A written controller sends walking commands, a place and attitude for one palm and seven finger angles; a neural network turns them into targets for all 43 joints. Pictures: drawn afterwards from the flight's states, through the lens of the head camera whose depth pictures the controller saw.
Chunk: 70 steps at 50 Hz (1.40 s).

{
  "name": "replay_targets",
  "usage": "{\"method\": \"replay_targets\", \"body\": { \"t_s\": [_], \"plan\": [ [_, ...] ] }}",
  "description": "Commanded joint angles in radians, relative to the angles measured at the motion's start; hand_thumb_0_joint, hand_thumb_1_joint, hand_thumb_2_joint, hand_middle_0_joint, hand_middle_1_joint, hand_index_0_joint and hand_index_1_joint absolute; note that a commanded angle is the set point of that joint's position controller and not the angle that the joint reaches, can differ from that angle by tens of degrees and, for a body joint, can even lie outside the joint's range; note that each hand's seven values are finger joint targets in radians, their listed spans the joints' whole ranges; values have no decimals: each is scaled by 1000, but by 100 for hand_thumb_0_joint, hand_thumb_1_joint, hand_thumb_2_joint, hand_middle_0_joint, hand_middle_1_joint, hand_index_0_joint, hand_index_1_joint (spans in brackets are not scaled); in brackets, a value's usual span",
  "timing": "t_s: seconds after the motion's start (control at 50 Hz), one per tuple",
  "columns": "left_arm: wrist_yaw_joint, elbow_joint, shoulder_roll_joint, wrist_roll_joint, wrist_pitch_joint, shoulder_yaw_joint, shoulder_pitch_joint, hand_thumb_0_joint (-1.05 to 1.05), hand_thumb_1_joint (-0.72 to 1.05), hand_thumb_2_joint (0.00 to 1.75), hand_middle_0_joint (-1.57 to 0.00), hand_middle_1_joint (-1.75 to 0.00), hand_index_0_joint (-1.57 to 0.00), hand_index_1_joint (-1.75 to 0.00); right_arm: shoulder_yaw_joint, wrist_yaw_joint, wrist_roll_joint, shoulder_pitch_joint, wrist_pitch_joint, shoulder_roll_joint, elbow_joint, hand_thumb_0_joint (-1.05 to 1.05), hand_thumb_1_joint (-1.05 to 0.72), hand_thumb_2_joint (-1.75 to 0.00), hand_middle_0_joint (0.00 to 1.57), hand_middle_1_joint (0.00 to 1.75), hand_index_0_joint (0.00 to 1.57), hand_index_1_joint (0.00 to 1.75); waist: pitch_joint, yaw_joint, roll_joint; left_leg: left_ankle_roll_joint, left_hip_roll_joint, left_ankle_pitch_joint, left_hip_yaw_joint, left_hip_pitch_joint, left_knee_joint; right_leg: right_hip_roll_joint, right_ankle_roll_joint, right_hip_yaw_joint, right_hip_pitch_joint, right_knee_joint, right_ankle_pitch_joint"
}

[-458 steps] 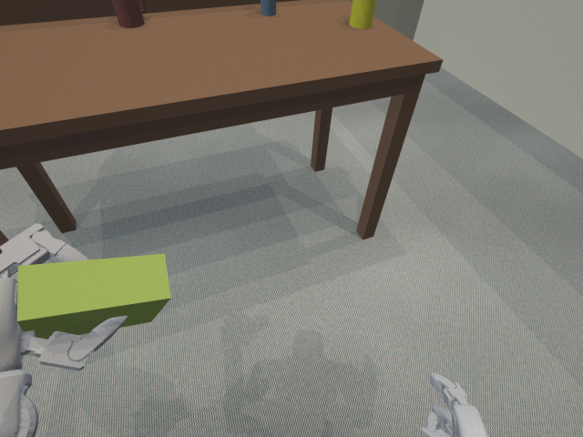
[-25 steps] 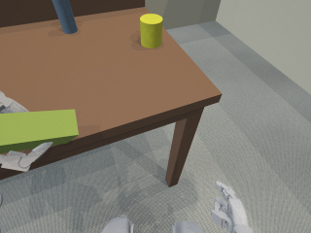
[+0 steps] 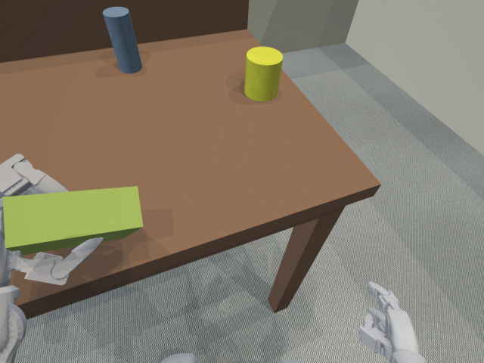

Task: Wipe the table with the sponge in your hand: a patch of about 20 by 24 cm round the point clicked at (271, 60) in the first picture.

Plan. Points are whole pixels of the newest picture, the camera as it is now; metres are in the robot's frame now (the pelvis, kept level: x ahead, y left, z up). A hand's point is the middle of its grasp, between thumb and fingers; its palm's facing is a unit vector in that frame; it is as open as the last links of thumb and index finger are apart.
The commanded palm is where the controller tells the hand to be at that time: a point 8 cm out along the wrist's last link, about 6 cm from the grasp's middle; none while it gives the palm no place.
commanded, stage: come to a stop and stand still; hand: left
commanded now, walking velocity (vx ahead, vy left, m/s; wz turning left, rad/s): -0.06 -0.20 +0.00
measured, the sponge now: (95, 219) +0.24 +0.20 +0.17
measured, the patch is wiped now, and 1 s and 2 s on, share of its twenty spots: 0.00 0.00 0.00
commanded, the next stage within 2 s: look again from close up in 1.26 s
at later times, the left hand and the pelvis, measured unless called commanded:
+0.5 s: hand (65, 236) +0.22 +0.22 +0.17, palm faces +0.34 -0.89 -0.31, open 8.9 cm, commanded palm +0.15 +0.27 +0.20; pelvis -0.02 -0.01 +0.02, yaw -1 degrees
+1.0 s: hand (21, 206) +0.25 +0.28 +0.18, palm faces +0.36 -0.87 -0.33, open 8.9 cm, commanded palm +0.19 +0.32 +0.20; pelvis +0.02 +0.04 +0.02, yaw -1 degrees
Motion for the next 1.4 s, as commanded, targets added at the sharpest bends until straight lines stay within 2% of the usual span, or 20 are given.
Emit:
{"method": "replay_targets", "body": {
  "t_s": [0.0,0.02,0.08,0.14,0.18,0.22,0.24,0.26,0.28,0.3,0.32,0.38,0.48,0.52,0.6,0.64,0.8,0.92,1.06,1.38],
  "plan": [
    [24,-246,222,-14,-54,217,-8,0,10,130,-120,-160,-120,-160,-6,-1,-11,-19,-37,-89,-146,0,-90,-90,20,30,20,30,-241,-7,318,150,303,431,-324,168,-255,17,-4,5,-100,35,13],
    [21,-242,221,-13,-52,224,8,0,10,130,-120,-160,-120,-160,-2,0,-9,-25,-40,-87,-147,0,-90,-90,20,30,20,30,-238,2,324,118,268,378,-251,144,-254,29,-6,-22,-60,-37,59],
    [1,-193,160,-34,-31,174,60,0,10,130,-120,-160,-120,-160,16,10,-8,-11,-48,-90,-164,0,-90,-90,20,30,20,30,-216,-11,335,74,266,162,-221,61,-283,61,-4,-63,44,-276,116],
    [-8,-115,125,-30,0,127,39,0,10,130,-120,-160,-120,-160,35,0,-2,-8,-48,-94,-169,0,-90,-90,20,30,20,30,-192,-10,233,36,228,-145,-183,-54,-264,74,1,-73,186,-492,243],
    [-11,-77,124,-20,16,101,-33,0,10,130,-120,-160,-120,-160,41,-5,-6,-7,-45,-85,-169,0,-90,-90,20,30,20,30,-163,-15,106,-13,132,-253,-107,-82,-170,33,-25,38,165,-627,234],
    [-15,-69,119,-28,55,68,-75,0,10,130,-120,-160,-120,-160,37,-10,1,-25,-39,-78,-165,0,-90,-90,20,30,20,30,-126,-4,-108,-37,32,-178,-74,22,68,-94,-83,295,-64,-794,-7],
    [-44,-207,781,69,-31,510,-935,0,10,130,-120,-160,-120,-160,-8,-34,-39,6,-101,-133,-112,0,-90,-90,20,30,20,30,60,50,-197,-48,-22,19,46,28,31,-20,-6,150,-157,-816,375],
    [-88,285,294,18,-19,185,-404,0,10,130,-120,-160,-120,-160,29,-39,-25,0,-106,-40,-102,0,-90,-90,20,30,20,30,-200,37,-127,-2,-26,40,-97,89,-56,-97,-87,175,11,-637,416],
    [-63,173,183,-29,-22,126,-200,0,10,130,-120,-160,-120,-160,29,-27,5,23,-92,-70,-141,0,-90,-90,20,30,20,30,-172,43,-18,-10,17,94,-101,114,-84,-65,-48,161,62,-633,479],
    [-66,156,142,-27,-18,67,-223,0,10,130,-120,-160,-120,-160,21,-19,8,31,-91,-97,-140,0,-90,-90,20,30,20,30,-203,39,13,-3,25,46,-94,124,-128,-68,-20,147,121,-614,465],
    [-69,93,64,-39,-32,-26,-235,0,10,130,-120,-160,-120,-160,38,-7,18,-29,-96,-75,-136,0,-90,-90,20,30,20,30,-247,39,175,12,34,56,-107,204,-159,-41,-9,128,99,-581,408],
    [-53,-66,135,-30,-58,8,-200,0,10,130,-120,-160,-120,-160,31,11,14,-30,-100,-97,-163,0,-90,-90,20,30,20,30,-227,48,41,33,41,-12,-150,131,-148,-47,45,161,105,-664,167],
    [-29,-212,251,-32,-77,156,-62,0,10,130,-120,-160,-120,-160,36,1,-4,-53,-87,-102,-179,0,-90,-90,20,30,20,30,-190,28,45,12,6,-87,-149,79,-109,-67,-35,168,50,-732,-71],
    [-18,-203,292,-37,-81,213,0,0,10,130,-120,-160,-120,-160,38,-6,-8,-61,-78,-106,-166,0,-90,-90,20,30,20,30,-168,22,137,7,23,-82,-178,89,-153,-33,-49,136,31,-702,-27],
    [-27,-146,218,-42,-88,169,-13,0,10,130,-120,-160,-120,-160,29,-14,-4,-28,-72,-118,-173,0,-90,-90,20,30,20,30,-115,14,246,28,64,-205,-249,-63,-274,39,-31,85,143,-626,60],
    [-32,-127,199,-40,-88,153,-12,0,10,130,-120,-160,-120,-160,29,-16,-1,-22,-79,-119,-166,0,-90,-90,20,30,20,30,-141,13,230,40,104,-198,-287,-96,-323,63,-22,28,229,-543,181],
    [-38,-167,139,-24,-66,62,-49,0,10,130,-120,-160,-120,-160,24,4,0,-14,-103,-127,-151,0,-90,-90,20,30,20,30,-224,15,102,14,80,84,-244,49,-245,46,-16,33,244,-569,410],
    [-22,-218,209,-26,-64,139,-78,0,10,130,-120,-160,-120,-160,33,1,-2,-49,-91,-111,-148,0,-90,-90,20,30,20,30,-266,17,179,-13,70,259,-227,133,-223,57,-20,11,242,-539,496],
    [-39,-182,141,-37,-48,87,-28,0,10,130,-120,-160,-120,-160,30,8,-1,-26,-52,-105,-163,0,-90,-90,20,30,20,30,-247,11,190,-52,97,377,-247,151,-240,72,-19,-24,224,-522,438],
    [-23,-227,174,-37,-52,117,-4,0,10,130,-120,-160,-120,-160,20,-1,6,-37,-42,-113,-178,0,-90,-90,20,30,20,30,-257,14,183,-47,77,253,-242,91,-242,56,-18,-21,293,-546,458]
  ]
}}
